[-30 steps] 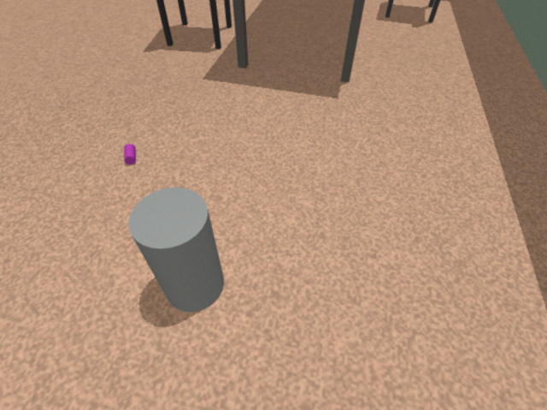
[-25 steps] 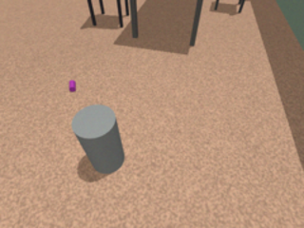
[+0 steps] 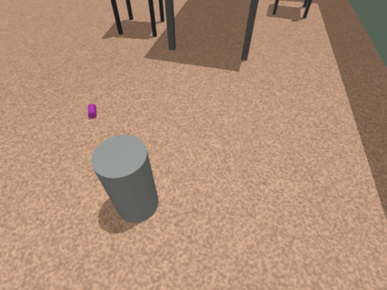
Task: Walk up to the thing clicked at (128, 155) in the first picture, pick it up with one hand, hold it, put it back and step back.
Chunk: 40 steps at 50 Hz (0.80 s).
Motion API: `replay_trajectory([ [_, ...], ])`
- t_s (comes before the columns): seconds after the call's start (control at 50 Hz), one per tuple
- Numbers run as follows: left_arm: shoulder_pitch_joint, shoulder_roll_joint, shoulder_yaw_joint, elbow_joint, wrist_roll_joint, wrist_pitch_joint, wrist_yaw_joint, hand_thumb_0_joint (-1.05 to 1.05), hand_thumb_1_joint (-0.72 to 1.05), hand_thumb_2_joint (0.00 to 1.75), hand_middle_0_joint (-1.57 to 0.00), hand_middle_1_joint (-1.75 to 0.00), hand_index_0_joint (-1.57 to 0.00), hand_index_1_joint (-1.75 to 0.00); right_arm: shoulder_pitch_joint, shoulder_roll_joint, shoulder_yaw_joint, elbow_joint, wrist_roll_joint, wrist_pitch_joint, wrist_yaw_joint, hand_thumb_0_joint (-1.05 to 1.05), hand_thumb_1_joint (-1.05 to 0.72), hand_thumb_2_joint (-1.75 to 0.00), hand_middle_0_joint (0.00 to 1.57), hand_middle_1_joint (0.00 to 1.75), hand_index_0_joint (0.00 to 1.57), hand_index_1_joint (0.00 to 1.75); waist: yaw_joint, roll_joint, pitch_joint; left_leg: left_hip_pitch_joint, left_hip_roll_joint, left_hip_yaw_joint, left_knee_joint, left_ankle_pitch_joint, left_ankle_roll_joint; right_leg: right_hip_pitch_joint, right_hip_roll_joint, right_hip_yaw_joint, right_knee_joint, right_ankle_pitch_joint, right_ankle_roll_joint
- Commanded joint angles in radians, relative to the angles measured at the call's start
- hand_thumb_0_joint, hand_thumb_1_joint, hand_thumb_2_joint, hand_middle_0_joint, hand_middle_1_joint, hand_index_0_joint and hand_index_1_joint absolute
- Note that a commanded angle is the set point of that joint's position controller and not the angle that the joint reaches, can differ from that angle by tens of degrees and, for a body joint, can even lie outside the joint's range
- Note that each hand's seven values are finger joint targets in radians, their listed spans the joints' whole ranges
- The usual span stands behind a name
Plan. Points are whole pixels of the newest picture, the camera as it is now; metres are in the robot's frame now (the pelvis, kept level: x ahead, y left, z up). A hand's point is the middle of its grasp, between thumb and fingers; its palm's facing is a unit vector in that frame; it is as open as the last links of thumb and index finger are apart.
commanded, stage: stand
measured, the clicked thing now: (92, 110) +1.46 +0.79 -0.75
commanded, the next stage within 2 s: walk up in 0.52 s
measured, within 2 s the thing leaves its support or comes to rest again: neither
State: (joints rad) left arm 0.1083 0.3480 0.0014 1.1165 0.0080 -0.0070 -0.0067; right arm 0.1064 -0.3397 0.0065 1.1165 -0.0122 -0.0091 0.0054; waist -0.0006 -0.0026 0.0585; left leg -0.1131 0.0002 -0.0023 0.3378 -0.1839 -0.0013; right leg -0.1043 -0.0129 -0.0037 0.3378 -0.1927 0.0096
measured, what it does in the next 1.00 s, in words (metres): lifts its left foot, turning left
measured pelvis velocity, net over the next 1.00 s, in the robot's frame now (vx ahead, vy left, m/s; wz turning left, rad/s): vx -0.01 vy -0.07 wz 0.49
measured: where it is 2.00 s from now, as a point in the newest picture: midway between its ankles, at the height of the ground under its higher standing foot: outside the picture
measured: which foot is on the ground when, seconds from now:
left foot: down 0.00-0.76, up 0.78-1.00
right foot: down 0.00-1.00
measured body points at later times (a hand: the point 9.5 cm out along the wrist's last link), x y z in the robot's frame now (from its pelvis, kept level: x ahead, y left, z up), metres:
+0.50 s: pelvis +0.00 +0.00 +0.00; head +0.01 +0.00 +0.45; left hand +0.08 +0.30 -0.13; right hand +0.08 -0.30 -0.13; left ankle +0.00 +0.12 -0.75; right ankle +0.00 -0.12 -0.75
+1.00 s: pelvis -0.01 -0.07 -0.01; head +0.02 -0.05 +0.44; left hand -0.05 +0.26 -0.12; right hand +0.22 -0.32 -0.12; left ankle -0.03 +0.08 -0.71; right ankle +0.00 -0.17 -0.75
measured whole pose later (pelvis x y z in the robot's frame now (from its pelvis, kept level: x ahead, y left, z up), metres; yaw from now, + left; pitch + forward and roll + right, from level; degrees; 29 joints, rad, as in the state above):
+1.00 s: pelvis -0.01 -0.07 -0.01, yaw +28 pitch -2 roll +1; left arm 0.14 0.38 0.08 0.84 0.04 0.03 -0.03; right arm 0.23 -0.41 -0.07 0.81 -0.04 0.06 0.06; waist 0.01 -0.03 0.12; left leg -0.44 0.03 0.01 0.85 -0.30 0.00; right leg -0.12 -0.04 -0.17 0.51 -0.35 -0.04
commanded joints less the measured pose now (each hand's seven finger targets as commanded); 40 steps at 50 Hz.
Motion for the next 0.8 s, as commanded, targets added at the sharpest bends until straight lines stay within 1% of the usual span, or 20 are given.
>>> replay_trajectory([
  [0.0, -0.03, 0.204, 0.036, -0.058, -0.001, -0.025, 0.015, 0.0, 0.9, 0.9, -0.2, -0.3, -0.2, -0.3, -0.038, -0.215, -0.042, -0.057, 0.005, -0.026, -0.016, 0.0, -0.9, -0.9, 0.2, 0.3, 0.2, 0.3, 0.004, 0.0, -0.079, 0.016, 0.12, -0.101, -0.056, 0.147, 0.025, 0.002, -0.115, 0.085, -0.057, 0.124, -0.037],
  [0.14, -0.029, 0.204, 0.035, -0.059, 0.001, -0.024, 0.015, 0.0, 0.9, 0.9, -0.2, -0.3, -0.2, -0.3, -0.039, -0.217, -0.04, -0.054, 0.005, -0.026, -0.016, 0.0, -0.9, -0.9, 0.2, 0.3, 0.2, 0.3, 0.006, 0.01, -0.078, 0.011, 0.122, -0.104, -0.058, 0.137, 0.024, 0.006, -0.117, 0.086, -0.057, 0.12, -0.037],
  [0.2, -0.024, 0.207, 0.036, -0.058, 0.001, -0.024, 0.014, 0.0, 0.9, 0.9, -0.2, -0.3, -0.2, -0.3, -0.039, -0.219, -0.04, -0.056, 0.005, -0.026, -0.016, 0.0, -0.9, -0.9, 0.2, 0.3, 0.2, 0.3, 0.006, 0.01, -0.087, 0.021, 0.125, -0.101, -0.055, 0.142, 0.03, 0.008, -0.119, 0.088, -0.058, 0.131, -0.038],
  [0.24, -0.028, 0.209, 0.037, -0.059, 0.0, -0.024, 0.015, 0.0, 0.9, 0.9, -0.2, -0.3, -0.2, -0.3, -0.031, -0.216, -0.038, -0.052, 0.005, -0.027, -0.016, 0.0, -0.9, -0.9, 0.2, 0.3, 0.2, 0.3, 0.003, 0.007, -0.076, 0.013, 0.121, -0.103, -0.061, 0.145, 0.025, 0.005, -0.116, 0.087, -0.059, 0.13, -0.036],
  [0.48, -0.028, 0.209, 0.034, -0.061, 0.003, -0.027, 0.016, 0.0, 0.9, 0.9, -0.2, -0.3, -0.2, -0.3, -0.025, -0.219, -0.04, -0.054, 0.004, -0.022, -0.016, 0.0, -0.9, -0.9, 0.2, 0.3, 0.2, 0.3, -0.001, 0.003, -0.077, 0.011, 0.121, -0.102, -0.056, 0.144, 0.026, 0.006, -0.119, 0.086, -0.066, 0.136, -0.035],
  [0.5, -0.125, 0.29, 0.113, -0.136, 0.0, 0.001, 0.002, 0.0, 0.9, 0.9, -0.2, -0.3, -0.2, -0.3, 0.061, -0.282, -0.076, -0.108, 0.012, -0.004, -0.01, 0.0, -0.9, -0.9, 0.2, 0.3, 0.2, 0.3, 0.003, -0.03, 0.02, -0.213, 0.106, -0.249, -0.011, 0.341, 0.065, 0.067, -0.046, -0.037, 0.127, 0.041, -0.035],
  [0.52, -0.126, 0.274, 0.116, -0.164, 0.001, 0.018, 0.002, 0.0, 0.9, 0.9, -0.2, -0.3, -0.2, -0.3, 0.092, -0.303, -0.088, -0.117, 0.011, -0.001, -0.014, 0.0, -0.9, -0.9, 0.2, 0.3, 0.2, 0.3, -0.011, 0.018, 0.025, -0.219, 0.142, -0.324, -0.035, 0.363, 0.09, 0.025, -0.014, -0.027, 0.181, -0.058, -0.043],
  [0.54, -0.124, 0.249, 0.117, -0.181, 0.005, 0.029, 0.001, 0.0, 0.9, 0.9, -0.2, -0.3, -0.2, -0.3, 0.115, -0.326, -0.103, -0.124, 0.006, 0.002, -0.019, 0.0, -0.9, -0.9, 0.2, 0.3, 0.2, 0.3, -0.019, 0.073, 0.02, -0.183, 0.185, -0.419, -0.067, 0.332, 0.13, -0.034, 0.021, -0.014, 0.22, -0.177, -0.042],
  [0.56, -0.085, 0.216, 0.113, -0.202, 0.005, 0.032, -0.002, 0.0, 0.9, 0.9, -0.2, -0.3, -0.2, -0.3, 0.109, -0.363, -0.119, -0.149, 0.002, 0.0, -0.021, 0.0, -0.9, -0.9, 0.2, 0.3, 0.2, 0.3, -0.009, 0.15, -0.015, -0.083, 0.247, -0.53, -0.084, 0.389, 0.201, -0.138, 0.052, 0.005, 0.295, -0.259, -0.029],
  [0.58, -0.079, 0.194, 0.114, -0.218, 0.01, 0.037, -0.008, 0.0, 0.9, 0.9, -0.2, -0.3, -0.2, -0.3, 0.107, -0.374, -0.139, -0.174, -0.008, 0.001, -0.027, 0.0, -0.9, -0.9, 0.2, 0.3, 0.2, 0.3, -0.018, 0.195, -0.047, -0.038, 0.295, -0.641, -0.108, 0.36, 0.251, -0.216, 0.061, 0.06, 0.425, -0.366, -0.026],
  [0.6, -0.046, 0.193, 0.116, -0.235, 0.005, 0.042, -0.013, 0.0, 0.9, 0.9, -0.2, -0.3, -0.2, -0.3, 0.066, -0.368, -0.149, -0.202, -0.014, -0.002, -0.04, 0.0, -0.9, -0.9, 0.2, 0.3, 0.2, 0.3, 0.019, 0.209, -0.082, -0.005, 0.306, -0.634, -0.098, 0.291, 0.25, -0.238, 0.017, 0.145, 0.468, -0.353, -0.042],
  [0.62, -0.017, 0.199, 0.117, -0.238, -0.002, 0.04, -0.017, 0.0, 0.9, 0.9, -0.2, -0.3, -0.2, -0.3, 0.02, -0.346, -0.146, -0.232, -0.015, -0.002, -0.044, 0.0, -0.9, -0.9, 0.2, 0.3, 0.2, 0.3, 0.047, 0.212, -0.102, -0.033, 0.272, -0.585, -0.069, 0.263, 0.228, -0.212, -0.005, 0.164, 0.467, -0.337, -0.053],
  [0.64, -0.008, 0.209, 0.12, -0.248, 0.0, 0.033, -0.019, 0.0, 0.9, 0.9, -0.2, -0.3, -0.2, -0.3, 0.005, -0.316, -0.14, -0.253, -0.016, -0.001, -0.044, 0.0, -0.9, -0.9, 0.2, 0.3, 0.2, 0.3, 0.055, 0.182, -0.134, -0.009, 0.215, -0.508, -0.013, 0.304, 0.193, -0.205, -0.007, 0.148, 0.415, -0.306, -0.062],
  [0.66, -0.012, 0.204, 0.121, -0.262, 0.0, 0.03, -0.02, 0.0, 0.9, 0.9, -0.2, -0.3, -0.2, -0.3, 0.009, -0.282, -0.132, -0.267, -0.015, -0.002, -0.043, 0.0, -0.9, -0.9, 0.2, 0.3, 0.2, 0.3, 0.065, 0.156, -0.158, -0.04, 0.168, -0.448, 0.027, 0.288, 0.157, -0.148, -0.011, 0.134, 0.331, -0.262, -0.066],
  [0.68, -0.008, 0.202, 0.124, -0.277, 0.004, 0.027, -0.019, 0.0, 0.9, 0.9, -0.2, -0.3, -0.2, -0.3, 0.007, -0.256, -0.125, -0.283, -0.014, -0.002, -0.038, 0.0, -0.9, -0.9, 0.2, 0.3, 0.2, 0.3, 0.086, 0.103, -0.174, -0.117, 0.108, -0.385, 0.077, 0.228, 0.127, -0.034, -0.011, 0.121, 0.175, -0.195, -0.073],
  [0.7, 0.038, 0.219, 0.134, -0.274, 0.012, 0.022, -0.013, 0.0, 0.9, 0.9, -0.2, -0.3, -0.2, -0.3, -0.017, -0.232, -0.113, -0.309, -0.013, 0.003, -0.028, 0.0, -0.9, -0.9, 0.2, 0.3, 0.2, 0.3, 0.123, 0.008, -0.198, -0.243, 0.029, -0.306, 0.166, 0.156, 0.092, 0.127, -0.037, 0.134, -0.009, -0.134, -0.079],
  [0.72, 0.078, 0.276, 0.155, -0.27, 0.026, 0.022, -0.005, 0.0, 0.9, 0.9, -0.2, -0.3, -0.2, -0.3, -0.014, -0.193, -0.1, -0.337, -0.01, 0.009, -0.018, 0.0, -0.9, -0.9, 0.2, 0.3, 0.2, 0.3, 0.152, -0.153, -0.188, -0.467, -0.071, -0.208, 0.289, -0.039, 0.045, 0.312, -0.163, 0.24, -0.063, -0.051, -0.092],
  [0.74, 0.019, 0.316, 0.159, -0.302, 0.039, 0.022, 0.002, 0.0, 0.9, 0.9, -0.2, -0.3, -0.2, -0.3, 0.057, -0.185, -0.096, -0.341, -0.018, 0.012, -0.02, 0.0, -0.9, -0.9, 0.2, 0.3, 0.2, 0.3, 0.1, -0.271, -0.184, -0.573, -0.098, -0.124, 0.428, -0.266, 0.012, 0.328, -0.309, 0.334, -0.034, 0.104, -0.159],
  [0.76, -0.072, 0.287, 0.147, -0.339, 0.038, 0.025, 0.003, 0.0, 0.9, 0.9, -0.2, -0.3, -0.2, -0.3, 0.143, -0.202, -0.104, -0.331, -0.031, 0.019, -0.019, 0.0, -0.9, -0.9, 0.2, 0.3, 0.2, 0.3, 0.037, -0.201, -0.175, -0.555, -0.039, -0.125, 0.519, -0.293, -0.008, 0.266, -0.348, 0.282, 0.003, 0.21, -0.203],
  [0.78, -0.135, 0.307, 0.153, -0.367, 0.038, 0.026, -0.004, 0.0, 0.9, 0.9, -0.2, -0.3, -0.2, -0.3, 0.155, -0.23, -0.118, -0.343, -0.035, 0.03, -0.015, 0.0, -0.9, -0.9, 0.2, 0.3, 0.2, 0.3, 0.022, -0.211, -0.169, -0.484, -0.008, -0.077, 0.623, -0.315, -0.002, 0.086, -0.457, 0.328, -0.064, 0.098, -0.288],
])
